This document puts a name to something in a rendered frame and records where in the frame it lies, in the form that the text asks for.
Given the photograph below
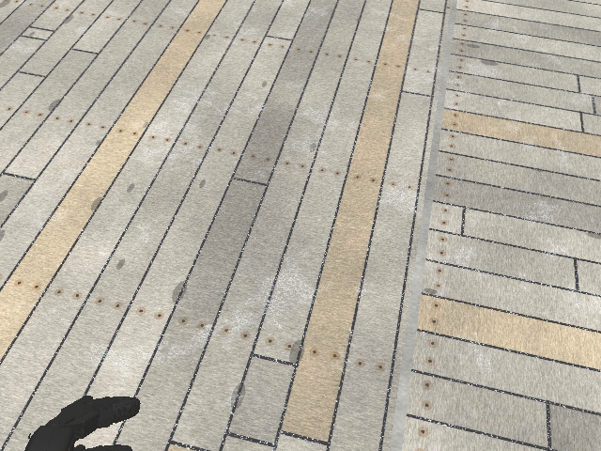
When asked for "robot left hand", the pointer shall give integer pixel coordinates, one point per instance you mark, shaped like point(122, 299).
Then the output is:
point(81, 418)

